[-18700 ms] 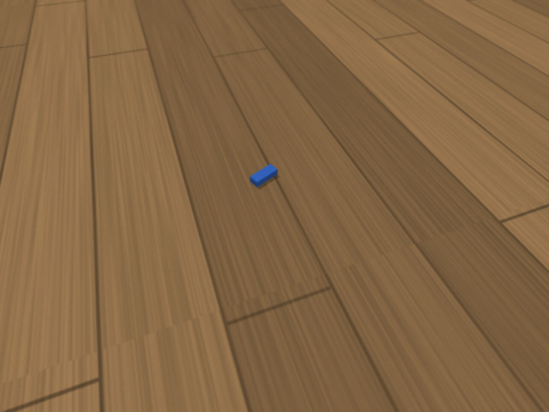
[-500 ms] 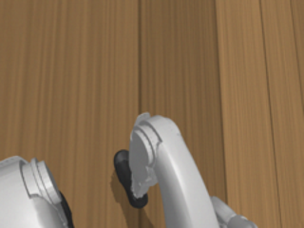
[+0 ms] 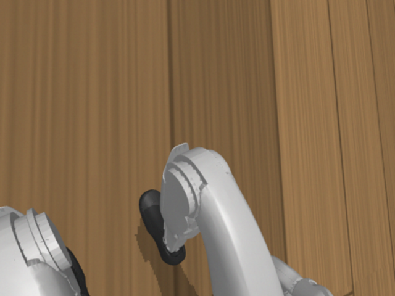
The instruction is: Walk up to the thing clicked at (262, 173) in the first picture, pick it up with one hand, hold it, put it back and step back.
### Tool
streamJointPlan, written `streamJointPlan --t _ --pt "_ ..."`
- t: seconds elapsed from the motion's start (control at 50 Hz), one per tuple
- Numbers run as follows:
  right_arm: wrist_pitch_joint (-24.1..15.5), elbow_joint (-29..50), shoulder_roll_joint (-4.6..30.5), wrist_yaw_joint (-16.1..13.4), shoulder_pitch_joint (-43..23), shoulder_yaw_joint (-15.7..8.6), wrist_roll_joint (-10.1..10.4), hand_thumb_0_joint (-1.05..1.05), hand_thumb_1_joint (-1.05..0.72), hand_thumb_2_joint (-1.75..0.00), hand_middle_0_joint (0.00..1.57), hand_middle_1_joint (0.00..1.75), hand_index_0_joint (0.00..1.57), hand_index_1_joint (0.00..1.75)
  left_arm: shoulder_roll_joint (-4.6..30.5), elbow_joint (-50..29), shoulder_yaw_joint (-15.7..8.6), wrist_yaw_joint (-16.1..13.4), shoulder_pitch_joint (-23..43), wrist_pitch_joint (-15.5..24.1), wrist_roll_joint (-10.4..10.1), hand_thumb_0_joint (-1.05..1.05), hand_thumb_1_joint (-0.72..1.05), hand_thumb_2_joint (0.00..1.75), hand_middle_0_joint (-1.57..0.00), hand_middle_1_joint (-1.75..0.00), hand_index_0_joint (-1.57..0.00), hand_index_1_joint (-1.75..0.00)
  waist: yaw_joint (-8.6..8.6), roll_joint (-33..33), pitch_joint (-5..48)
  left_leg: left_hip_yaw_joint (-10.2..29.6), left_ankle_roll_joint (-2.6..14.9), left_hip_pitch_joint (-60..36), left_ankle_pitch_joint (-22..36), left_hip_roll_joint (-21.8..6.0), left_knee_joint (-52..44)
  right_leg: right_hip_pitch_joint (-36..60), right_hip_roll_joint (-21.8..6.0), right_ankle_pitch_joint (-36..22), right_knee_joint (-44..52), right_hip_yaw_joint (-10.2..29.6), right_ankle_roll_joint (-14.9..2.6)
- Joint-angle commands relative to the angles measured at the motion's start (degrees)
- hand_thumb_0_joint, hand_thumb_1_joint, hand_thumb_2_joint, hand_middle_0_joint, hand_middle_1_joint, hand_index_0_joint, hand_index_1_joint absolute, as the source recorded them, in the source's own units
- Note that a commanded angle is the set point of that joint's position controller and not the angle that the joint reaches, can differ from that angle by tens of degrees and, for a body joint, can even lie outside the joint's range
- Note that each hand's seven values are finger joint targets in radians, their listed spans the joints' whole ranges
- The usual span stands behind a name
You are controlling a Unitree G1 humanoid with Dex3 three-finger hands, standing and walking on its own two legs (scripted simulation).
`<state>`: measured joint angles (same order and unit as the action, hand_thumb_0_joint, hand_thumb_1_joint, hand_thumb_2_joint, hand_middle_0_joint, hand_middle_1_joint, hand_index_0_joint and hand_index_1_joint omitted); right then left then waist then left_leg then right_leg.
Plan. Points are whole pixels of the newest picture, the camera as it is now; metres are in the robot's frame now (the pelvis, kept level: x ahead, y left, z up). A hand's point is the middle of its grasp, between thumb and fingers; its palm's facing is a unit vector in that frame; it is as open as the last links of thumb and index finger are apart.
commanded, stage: close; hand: left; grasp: from above
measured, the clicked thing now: out of the picture +0.45 +0.32 -0.28
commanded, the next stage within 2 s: settle in 1.52 s
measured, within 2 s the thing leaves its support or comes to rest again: leaves its support in 2.00 s
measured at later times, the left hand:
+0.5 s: hand out of the picture +0.44 +0.31 -0.26, palm faces -0.47 -0.14 -0.87, open 11.9 cm
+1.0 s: hand out of the picture +0.44 +0.31 -0.26, palm faces -0.45 -0.14 -0.88, open 9.7 cm
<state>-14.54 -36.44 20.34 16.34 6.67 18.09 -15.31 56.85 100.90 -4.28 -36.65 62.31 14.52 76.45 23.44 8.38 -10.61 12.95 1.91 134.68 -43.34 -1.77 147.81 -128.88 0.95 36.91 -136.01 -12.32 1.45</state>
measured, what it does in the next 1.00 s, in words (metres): stands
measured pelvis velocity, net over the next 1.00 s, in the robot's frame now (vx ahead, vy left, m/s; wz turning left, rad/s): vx -0.01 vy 0.00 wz -0.01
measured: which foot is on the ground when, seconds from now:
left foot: down 0.00-1.00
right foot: down 0.00-1.00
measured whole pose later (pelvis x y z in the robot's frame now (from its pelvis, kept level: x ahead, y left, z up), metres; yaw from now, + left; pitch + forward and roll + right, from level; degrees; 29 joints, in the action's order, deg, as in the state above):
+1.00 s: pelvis -0.01 +0.00 +0.01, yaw -1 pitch +28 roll -16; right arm -14.8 -34.6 21.1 15.9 5.6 18.7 -14.7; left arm 58.2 100.9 -2.9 -36.5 63.0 13.7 74.5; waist 23.1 8.5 -11.2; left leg 13.6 2.2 134.0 -42.4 -1.9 146.7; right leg -127.8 1.5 35.7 -134.1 -12.8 1.8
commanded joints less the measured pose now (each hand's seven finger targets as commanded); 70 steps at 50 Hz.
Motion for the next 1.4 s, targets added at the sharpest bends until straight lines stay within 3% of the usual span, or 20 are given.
streamJointPlan --t 0.0,0.02,0.08,0.18,0.26,0.34,0.42,0.46,0.58,0.64,0.68,0.88,0.92,1.04,1.06,1.1,1.2,1.28,1.32,1.38 --pt "-0.34 -0.79 18.90 -0.13 10.32 -5.31 0.24 0.00 -0.90 -0.91 0.20 0.30 0.20 0.30 12.19 -4.34 -0.90 -3.10 12.39 -0.56 -0.25 0.00 -0.43 0.93 -0.16 -0.92 -0.15 -0.93 2.54 -31.40 36.58 -3.58 -1.39 -26.81 16.03 -0.57 -15.73 22.59 3.56 -16.64 10.28 -2.83 -2.21" --pt "-0.23 -1.33 19.05 -0.17 10.64 -5.52 0.15 0.00 -0.90 -0.91 0.20 0.30 0.20 0.30 12.80 -6.79 -1.59 -3.46 13.72 -0.51 -0.76 0.00 -0.43 0.92 -0.16 -0.91 -0.15 -0.91 2.43 -32.14 38.02 -3.45 -1.48 -27.17 16.82 -0.67 -16.17 22.86 3.78 -16.82 10.82 -3.11 -2.29" --pt "-0.78 -0.70 19.26 0.02 9.32 -5.26 0.15 0.00 -0.90 -0.91 0.20 0.30 0.20 0.30 11.61 -2.65 -0.72 -3.14 10.99 -1.15 -0.88 0.00 -0.41 0.94 -0.17 -0.93 -0.16 -0.94 3.02 -29.78 34.69 -2.93 -1.36 -25.96 14.88 -0.89 -15.98 21.59 3.64 -15.49 10.37 -3.23 -2.16" --pt "-0.78 -1.23 19.52 0.04 11.03 -5.99 0.60 0.00 -0.90 -0.90 0.20 0.30 0.20 0.30 14.12 -8.29 -2.88 -3.16 15.64 -0.74 -1.94 0.00 -0.25 0.81 -0.27 -0.87 -0.28 -0.86 2.66 -32.27 39.12 -2.39 -1.53 -28.18 15.91 -1.04 -16.71 23.10 3.45 -16.24 10.77 -3.22 -2.25" --pt "-0.65 -1.47 18.99 0.06 11.06 -5.87 0.61 0.00 -0.90 -0.90 0.20 0.30 0.20 0.30 10.63 -4.05 -0.53 -2.21 14.11 -1.22 -1.79 0.00 -0.21 0.77 -0.27 -0.87 -0.29 -0.85 4.10 -30.24 37.06 -2.21 -1.41 -26.50 15.36 -1.01 -16.43 22.51 3.85 -16.11 10.88 -3.67 -2.20" --pt "-0.28 -1.13 19.30 -0.30 10.59 -5.87 0.94 0.00 -0.90 -0.90 0.20 0.30 0.20 0.30 13.14 -6.25 -1.13 -1.31 14.88 -0.90 -1.70 0.00 -0.15 0.73 -0.33 -0.84 -0.35 -0.82 2.53 -33.44 38.00 -2.46 -1.80 -28.05 15.87 -1.01 -17.14 22.70 3.61 -16.04 10.75 -3.33 -2.54" --pt "-0.22 -0.77 18.83 -0.13 10.43 -5.30 0.64 0.00 -0.90 -0.90 0.20 0.30 0.20 0.30 9.01 -3.04 1.49 -0.41 11.95 -0.85 -1.84 0.00 -0.11 0.67 -0.34 -0.83 -0.37 -0.79 4.05 -30.70 34.72 -2.61 -1.53 -26.55 16.18 -0.89 -16.46 22.06 3.90 -16.40 10.86 -3.81 -2.27" --pt "-0.20 -0.64 19.43 -0.59 10.28 -5.59 1.17 0.00 -0.90 -0.90 0.20 0.30 0.20 0.30 11.48 -5.53 0.56 -0.78 13.98 -0.35 -2.22 0.00 -0.08 0.69 -0.37 -0.82 -0.39 -0.79 2.96 -30.48 35.60 -2.12 -1.56 -26.48 14.59 -0.93 -17.26 21.51 3.70 -14.93 11.39 -3.86 -2.36" --pt "-0.32 -0.13 19.43 -0.78 9.93 -5.41 1.03 0.00 -0.90 -0.90 0.20 0.30 0.20 0.30 11.63 -5.88 0.65 -1.08 13.14 0.38 -2.10 0.00 -0.01 0.64 -0.42 -0.77 -0.45 -0.74 2.62 -29.87 35.39 -1.75 -1.80 -26.71 13.35 -1.12 -18.14 21.56 3.80 -13.60 11.36 -4.04 -2.35" --pt "-0.31 -0.10 19.35 -0.83 10.06 -5.61 0.86 0.00 -0.90 -0.90 0.20 0.30 0.20 0.30 11.23 -6.63 0.90 -1.38 14.49 0.33 -1.40 0.00 0.02 0.60 -0.45 -0.75 -0.48 -0.71 2.87 -32.09 37.24 -1.48 -2.09 -29.09 14.09 -1.25 -18.35 20.95 3.75 -14.32 11.07 -4.11 -2.45" --pt "-0.52 0.06 19.16 -0.71 10.12 -5.22 0.74 0.00 -0.90 -0.90 0.20 0.30 0.20 0.30 9.82 -4.45 1.87 -1.35 13.19 -0.15 -1.77 0.00 0.07 0.59 -0.49 -0.73 -0.52 -0.70 3.75 -29.48 34.80 -2.09 -1.68 -26.88 13.70 -1.10 -17.40 21.66 3.77 -14.79 11.49 -3.85 -2.11" --pt "-0.25 0.05 19.42 -0.82 10.13 -5.01 1.02 0.00 -0.90 -0.90 0.20 0.30 0.20 0.30 11.99 -3.98 0.45 -1.29 12.64 -1.16 -2.24 0.00 0.20 0.55 -0.60 -0.67 -0.62 -0.64 2.47 -30.29 35.90 -1.74 -1.87 -27.42 16.00 -1.19 -17.77 22.50 3.70 -16.07 11.35 -3.85 -2.30" --pt "-0.21 0.54 19.41 -0.56 11.02 -4.99 0.89 0.00 -0.90 -0.90 0.20 0.30 0.20 0.30 11.01 -4.39 0.97 -0.71 12.83 -1.23 -2.48 0.00 0.23 0.53 -0.61 -0.67 -0.64 -0.64 3.49 -29.85 35.19 -2.32 -1.51 -26.97 15.76 -1.09 -17.28 22.99 3.84 -16.13 12.01 -3.68 -2.07" --pt "0.33 1.11 19.59 -1.28 10.48 -5.09 1.09 0.00 -0.90 -0.90 0.20 0.30 0.20 0.30 12.39 -2.88 0.09 -0.44 9.80 -1.32 -2.87 0.00 0.30 0.49 -0.68 -0.62 -0.71 -0.59 2.47 -28.77 34.63 -2.43 -1.52 -25.64 13.67 -1.14 -18.41 23.64 4.04 -14.05 12.47 -3.32 -2.40" --pt "0.45 1.34 19.21 -1.30 10.52 -5.01 1.10 0.00 -0.90 -0.90 0.20 0.30 0.20 0.30 11.74 -3.67 0.64 -0.23 10.83 -1.14 -2.69 0.00 0.30 0.49 -0.68 -0.61 -0.71 -0.58 2.90 -28.35 34.65 -2.64 -1.31 -25.10 12.78 -0.99 -18.01 23.20 4.10 -13.48 12.61 -3.28 -2.30" --pt "0.38 1.08 19.58 -1.60 9.93 -5.31 1.30 0.00 -0.90 -0.90 0.20 0.30 0.20 0.30 13.35 -6.14 -0.03 -0.46 12.96 -0.87 -2.64 0.00 0.34 0.48 -0.69 -0.61 -0.73 -0.58 1.82 -30.39 35.63 -2.08 -1.67 -25.97 12.54 -1.12 -18.58 21.96 3.81 -12.81 12.00 -3.38 -2.60" --pt "0.40 1.55 19.52 -1.50 10.29 -5.05 1.17 0.00 -0.90 -0.90 0.20 0.30 0.20 0.30 10.88 -4.56 1.35 0.07 12.15 -0.78 -2.20 0.00 0.41 0.47 -0.76 -0.57 -0.79 -0.54 3.36 -27.91 32.87 -1.92 -1.43 -25.08 12.55 -1.02 -18.09 20.30 3.65 -12.76 11.75 -3.87 -2.34" --pt "0.71 1.08 19.55 -2.00 10.42 -5.29 1.25 0.00 -0.90 -0.90 0.20 0.30 0.20 0.30 13.52 -6.74 -0.17 -0.49 13.15 -0.50 -1.66 0.00 0.47 0.47 -0.81 -0.55 -0.83 -0.52 1.83 -31.56 35.24 -2.05 -1.89 -27.09 12.84 -1.08 -19.14 21.04 3.69 -12.92 11.82 -3.41 -2.66" --pt "0.34 1.26 19.46 -1.72 9.79 -5.06 1.10 0.00 -0.90 -0.90 0.20 0.30 0.20 0.30 11.32 -5.53 1.09 -0.16 12.38 -0.64 -1.60 0.00 0.49 0.47 -0.82 -0.54 -0.85 -0.52 2.59 -29.88 33.83 -1.31 -2.00 -27.20 13.53 -1.26 -18.67 19.57 3.49 -13.35 10.86 -3.90 -2.48" --pt "0.39 1.95 19.72 -1.80 10.07 -4.95 0.83 0.00 -0.90 -0.90 0.20 0.30 0.20 0.30 11.31 -2.69 1.54 -0.33 11.16 -0.84 -1.52 0.00 0.55 0.47 -0.87 -0.55 -0.90 -0.52 3.54 -27.93 32.35 -2.03 -1.54 -25.72 12.06 -1.09 -18.40 20.79 3.73 -12.80 12.09 -3.61 -2.27"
